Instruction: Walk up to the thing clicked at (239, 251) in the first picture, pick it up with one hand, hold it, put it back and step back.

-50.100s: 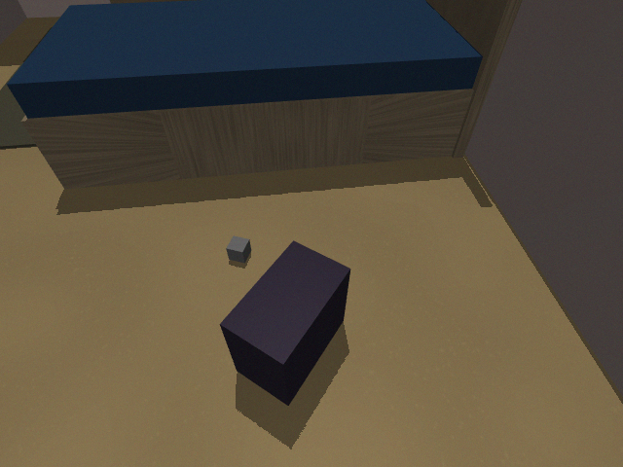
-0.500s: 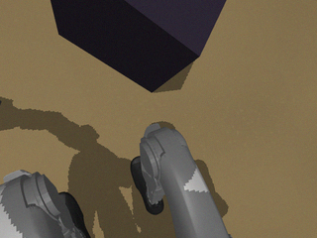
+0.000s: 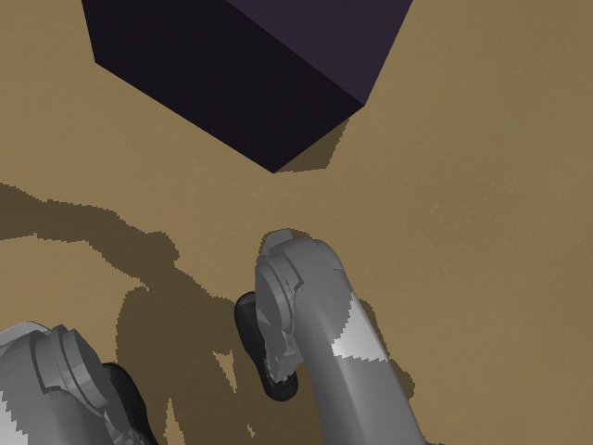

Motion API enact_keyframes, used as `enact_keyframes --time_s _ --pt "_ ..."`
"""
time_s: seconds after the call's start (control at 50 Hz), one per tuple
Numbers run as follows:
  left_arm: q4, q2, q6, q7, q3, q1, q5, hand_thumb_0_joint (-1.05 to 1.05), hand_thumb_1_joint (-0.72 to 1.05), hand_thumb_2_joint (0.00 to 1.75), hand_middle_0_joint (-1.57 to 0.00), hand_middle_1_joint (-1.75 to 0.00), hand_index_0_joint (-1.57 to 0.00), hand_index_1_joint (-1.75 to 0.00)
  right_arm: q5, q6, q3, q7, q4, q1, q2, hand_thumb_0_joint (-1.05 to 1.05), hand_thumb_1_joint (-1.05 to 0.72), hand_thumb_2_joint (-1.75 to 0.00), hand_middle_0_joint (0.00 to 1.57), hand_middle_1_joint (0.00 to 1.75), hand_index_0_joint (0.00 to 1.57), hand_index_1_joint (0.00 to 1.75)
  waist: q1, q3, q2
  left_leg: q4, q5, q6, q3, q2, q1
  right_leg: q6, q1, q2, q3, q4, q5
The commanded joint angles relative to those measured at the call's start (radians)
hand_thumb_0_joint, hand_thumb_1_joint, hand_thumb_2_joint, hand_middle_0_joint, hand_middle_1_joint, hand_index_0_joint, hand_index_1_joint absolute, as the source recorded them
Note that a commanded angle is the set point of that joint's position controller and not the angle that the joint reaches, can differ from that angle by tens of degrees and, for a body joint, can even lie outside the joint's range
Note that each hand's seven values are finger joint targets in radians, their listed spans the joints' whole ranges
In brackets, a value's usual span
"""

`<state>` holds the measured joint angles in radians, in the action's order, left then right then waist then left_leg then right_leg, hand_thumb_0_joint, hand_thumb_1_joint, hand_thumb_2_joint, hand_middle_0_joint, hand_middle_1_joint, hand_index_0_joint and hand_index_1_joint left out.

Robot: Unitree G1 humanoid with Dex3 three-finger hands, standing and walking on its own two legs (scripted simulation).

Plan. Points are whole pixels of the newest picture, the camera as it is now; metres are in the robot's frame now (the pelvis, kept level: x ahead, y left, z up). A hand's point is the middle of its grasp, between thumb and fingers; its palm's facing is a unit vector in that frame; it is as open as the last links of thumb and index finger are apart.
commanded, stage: approach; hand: left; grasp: from above
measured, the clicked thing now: out of the picture +0.49 +0.30 -0.30
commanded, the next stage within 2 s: rest palm in 0.38 s
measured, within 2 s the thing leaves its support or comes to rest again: neither
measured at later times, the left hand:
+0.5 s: hand out of the picture +0.46 +0.31 -0.20, palm faces -0.13 -0.43 -0.89, open 12.6 cm
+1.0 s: hand out of the picture +0.49 +0.28 -0.25, palm faces -0.09 -0.40 -0.91, open 12.7 cm
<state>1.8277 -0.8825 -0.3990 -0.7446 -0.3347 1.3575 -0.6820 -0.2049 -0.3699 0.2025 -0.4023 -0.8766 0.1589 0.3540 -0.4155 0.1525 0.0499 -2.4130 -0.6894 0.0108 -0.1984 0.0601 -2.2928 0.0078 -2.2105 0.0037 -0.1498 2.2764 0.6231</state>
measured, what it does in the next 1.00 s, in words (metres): stands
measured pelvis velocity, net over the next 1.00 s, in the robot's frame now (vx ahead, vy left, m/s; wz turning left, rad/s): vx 0.00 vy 0.00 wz -0.05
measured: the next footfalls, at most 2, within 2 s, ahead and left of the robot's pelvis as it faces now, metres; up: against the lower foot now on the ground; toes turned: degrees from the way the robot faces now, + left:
none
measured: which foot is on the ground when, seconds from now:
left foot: down 0.00-1.00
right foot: down 0.00-1.00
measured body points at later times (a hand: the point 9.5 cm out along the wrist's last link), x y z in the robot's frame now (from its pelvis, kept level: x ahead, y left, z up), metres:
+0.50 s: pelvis +0.00 +0.00 +0.00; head +0.29 +0.06 +0.33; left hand +0.47 +0.33 -0.15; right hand -0.03 -0.25 -0.08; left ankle +0.07 +0.13 -0.30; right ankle +0.12 -0.11 -0.30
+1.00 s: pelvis +0.00 +0.00 -0.01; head +0.32 +0.07 +0.30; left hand +0.50 +0.30 -0.20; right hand -0.03 -0.24 -0.05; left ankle +0.07 +0.13 -0.30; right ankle +0.12 -0.11 -0.30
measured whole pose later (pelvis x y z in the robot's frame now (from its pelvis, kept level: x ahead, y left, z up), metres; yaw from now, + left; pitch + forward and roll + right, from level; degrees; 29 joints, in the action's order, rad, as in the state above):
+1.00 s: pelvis +0.00 +0.00 -0.01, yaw -3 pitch +30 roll -13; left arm 1.83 -1.00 -0.38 -0.85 -0.36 1.39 -0.65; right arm -0.24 -0.36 0.31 -0.45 -0.75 0.14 0.41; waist -0.48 0.27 0.11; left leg -2.46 -0.72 0.01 -0.25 0.07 -2.29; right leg 0.02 -2.20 0.02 -0.19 2.29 0.63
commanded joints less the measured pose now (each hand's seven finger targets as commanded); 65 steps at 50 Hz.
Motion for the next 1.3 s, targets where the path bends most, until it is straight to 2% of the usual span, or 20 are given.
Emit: enact_keyframes --time_s 0.0,0.06,0.08,0.16,0.18,0.22,0.26,0.32,0.34,0.46,0.5,0.56,0.66,0.7,0.8,0.86,0.9,1.04,1.22,1.28 --pt "-0.154 -0.227 0.006 -0.068 0.024 0.394 -0.063 0.00 -0.33 0.82 -0.36 -0.73 -0.32 -0.77 -0.005 0.001 -0.063 -0.007 -0.061 0.280 0.339 0.00 -0.91 -0.90 0.20 0.30 0.20 0.30 -0.087 -0.685 -0.519 0.252 0.163 -0.002 0.036 0.005 0.581 -0.021 0.328 0.031 -0.078 -0.206 -0.224" --pt "-0.183 -0.309 -0.015 -0.092 -0.011 0.395 -0.081 0.00 -0.35 0.81 -0.34 -0.75 -0.31 -0.78 -0.011 0.008 -0.050 -0.018 -0.045 0.258 0.350 0.00 -0.91 -0.90 0.20 0.30 0.20 0.30 -0.066 -0.711 -0.534 0.233 0.217 -0.005 0.058 0.008 0.573 -0.014 0.398 0.034 -0.072 -0.205 -0.284" --pt "-0.183 -0.304 -0.026 -0.089 -0.010 0.394 -0.086 0.00 -0.34 0.80 -0.34 -0.75 -0.31 -0.78 -0.017 0.009 -0.053 -0.022 -0.041 0.258 0.346 0.00 -0.91 -0.90 0.20 0.30 0.20 0.30 -0.074 -0.686 -0.530 0.223 0.234 -0.010 0.071 0.002 0.548 -0.009 0.413 0.029 -0.071 -0.202 -0.303" --pt "-0.182 -0.338 -0.059 -0.062 -0.017 0.328 -0.083 0.00 -0.32 0.79 -0.35 -0.75 -0.32 -0.78 -0.009 0.030 -0.055 -0.029 0.006 0.261 0.339 0.00 -0.91 -0.90 0.20 0.30 0.20 0.30 -0.050 -0.728 -0.482 0.217 0.254 -0.022 0.093 0.001 0.496 0.002 0.480 0.044 -0.056 -0.234 -0.317" --pt "-0.166 -0.339 -0.070 -0.053 -0.023 0.260 -0.072 0.00 -0.32 0.78 -0.33 -0.76 -0.31 -0.79 0.001 0.038 -0.060 -0.029 0.023 0.257 0.341 0.00 -0.91 -0.90 0.20 0.30 0.20 0.30 -0.019 -0.761 -0.476 0.220 0.259 -0.023 0.097 0.001 0.486 0.002 0.505 0.052 -0.052 -0.240 -0.316" --pt "-0.137 -0.318 -0.088 -0.038 -0.029 0.188 -0.051 0.00 -0.33 0.78 -0.31 -0.79 -0.29 -0.80 0.015 0.055 -0.058 -0.032 0.044 0.287 0.324 0.00 -0.91 -0.90 0.20 0.30 0.20 0.30 0.003 -0.797 -0.431 0.211 0.280 -0.031 0.108 0.000 0.425 0.009 0.571 0.061 -0.040 -0.245 -0.354" --pt "-0.145 -0.253 -0.100 -0.006 -0.003 0.170 -0.011 0.00 -0.30 0.77 -0.31 -0.80 -0.30 -0.81 0.023 0.065 -0.058 -0.030 0.063 0.297 0.311 0.00 -0.90 -0.90 0.20 0.30 0.20 0.30 -0.012 -0.782 -0.376 0.198 0.285 -0.037 0.106 0.000 0.377 0.015 0.568 0.069 -0.036 -0.238 -0.371" --pt "-0.149 -0.223 -0.083 0.010 0.003 0.240 0.053 0.00 -0.26 0.75 -0.33 -0.78 -0.32 -0.79 0.024 0.070 -0.050 -0.020 0.049 0.324 0.312 0.00 -0.90 -0.89 0.20 0.30 0.20 0.30 -0.056 -0.730 -0.322 0.193 0.245 -0.047 0.094 0.004 0.331 0.022 0.543 0.075 -0.035 -0.242 -0.328" --pt "-0.146 -0.225 -0.074 0.009 0.009 0.255 0.055 0.00 -0.27 0.76 -0.33 -0.79 -0.32 -0.80 0.020 0.070 -0.042 -0.015 0.039 0.326 0.303 0.00 -0.90 -0.89 0.20 0.30 0.20 0.30 -0.065 -0.711 -0.284 0.189 0.219 -0.051 0.087 0.004 0.310 0.026 0.542 0.076 -0.032 -0.251 -0.295" --pt "-0.166 -0.216 -0.018 -0.002 0.058 0.312 0.000 0.00 -0.24 0.73 -0.31 -0.82 -0.32 -0.81 0.009 0.042 -0.053 0.005 0.002 0.253 0.313 0.00 -0.90 -0.89 0.20 0.30 0.20 0.30 -0.080 -0.631 -0.399 0.227 0.052 -0.025 0.055 -0.008 0.430 -0.011 0.369 0.066 -0.060 -0.247 -0.065" --pt "-0.159 -0.207 0.001 -0.026 0.058 0.327 -0.027 0.00 -0.35 0.82 -0.27 -0.80 -0.25 -0.83 0.011 0.033 -0.062 0.016 -0.008 0.254 0.324 0.00 -0.90 -0.90 0.20 0.30 0.20 0.30 -0.080 -0.633 -0.465 0.256 0.024 -0.014 0.038 0.001 0.504 -0.025 0.323 0.062 -0.075 -0.243 -0.058" --pt "-0.132 -0.163 0.014 -0.057 0.062 0.310 -0.040 0.00 -0.44 0.90 -0.22 -0.83 -0.19 -0.87 0.000 0.018 -0.062 0.008 -0.024 0.259 0.333 0.00 -0.90 -0.90 0.20 0.30 0.20 0.30 -0.105 -0.623 -0.495 0.266 0.050 -0.005 0.015 0.005 0.557 -0.032 0.286 0.051 -0.097 -0.217 -0.114" --pt "-0.073 -0.167 0.029 -0.118 0.015 0.309 0.011 0.00 -0.36 1.08 -0.35 -0.83 -0.27 -0.90 -0.021 -0.007 -0.039 -0.019 -0.018 0.265 0.343 0.00 -0.91 -0.91 0.20 0.30 0.20 0.30 -0.123 -0.605 -0.425 0.223 0.142 -0.009 0.009 0.004 0.524 -0.012 0.341 0.036 -0.099 -0.205 -0.217" --pt "-0.052 -0.201 0.027 -0.126 0.013 0.302 0.031 0.00 -0.36 1.06 -0.35 -0.81 -0.28 -0.88 -0.025 -0.013 -0.022 -0.022 -0.012 0.236 0.359 0.00 -0.91 -0.90 0.20 0.30 0.20 0.30 -0.120 -0.585 -0.414 0.209 0.150 -0.009 0.015 0.005 0.512 -0.004 0.364 0.039 -0.098 -0.204 -0.234" --pt "-0.055 -0.287 0.013 -0.132 0.012 0.274 -0.002 0.00 -0.37 0.92 -0.31 -0.78 -0.26 -0.83 -0.025 0.000 0.016 -0.039 0.031 0.221 0.356 0.00 -0.91 -0.90 0.20 0.30 0.20 0.30 -0.096 -0.593 -0.441 0.191 0.207 -0.013 0.036 0.006 0.486 0.002 0.426 0.049 -0.088 -0.206 -0.284" --pt "-0.074 -0.310 0.009 -0.142 0.017 0.269 -0.010 0.00 -0.30 0.91 -0.35 -0.79 -0.31 -0.84 -0.031 0.009 0.026 -0.047 0.055 0.212 0.362 0.00 -0.91 -0.90 0.20 0.30 0.20 0.30 -0.102 -0.601 -0.459 0.183 0.221 -0.016 0.039 0.008 0.486 0.004 0.455 0.055 -0.090 -0.207 -0.309" --pt "-0.094 -0.302 0.004 -0.142 0.026 0.266 0.003 0.00 -0.32 0.83 -0.31 -0.77 -0.28 -0.81 -0.034 0.013 0.033 -0.056 0.076 0.204 0.362 0.00 -0.91 -0.90 0.20 0.30 0.20 0.30 -0.108 -0.592 -0.451 0.174 0.229 -0.017 0.030 0.008 0.482 0.006 0.454 0.047 -0.098 -0.191 -0.318" --pt "-0.122 -0.359 0.009 -0.150 -0.013 0.279 0.063 0.00 -0.30 0.85 -0.34 -0.76 -0.30 -0.80 -0.026 0.027 0.048 -0.063 0.111 0.226 0.389 0.00 -0.91 -0.91 0.20 0.30 0.20 0.30 -0.121 -0.631 -0.474 0.179 0.213 -0.013 0.015 0.018 0.485 0.004 0.495 0.057 -0.107 -0.196 -0.302" --pt "-0.133 -0.345 0.016 -0.116 0.044 0.279 0.038 0.00 -0.16 0.85 -0.42 -0.76 -0.39 -0.80 -0.025 0.039 0.072 -0.058 0.105 0.222 0.386 0.00 -0.90 -0.90 0.20 0.30 0.20 0.30 -0.149 -0.595 -0.493 0.163 0.207 -0.012 0.012 0.018 0.460 0.001 0.470 0.062 -0.115 -0.196 -0.295" --pt "-0.101 -0.305 0.012 -0.103 0.060 0.270 0.054 0.00 -0.16 0.79 -0.40 -0.77 -0.38 -0.79 -0.022 0.042 0.070 -0.060 0.113 0.233 0.395 0.00 -0.90 -0.90 0.20 0.30 0.20 0.30 -0.160 -0.567 -0.477 0.174 0.208 -0.005 -0.009 0.021 0.469 -0.004 0.449 0.065 -0.129 -0.180 -0.295"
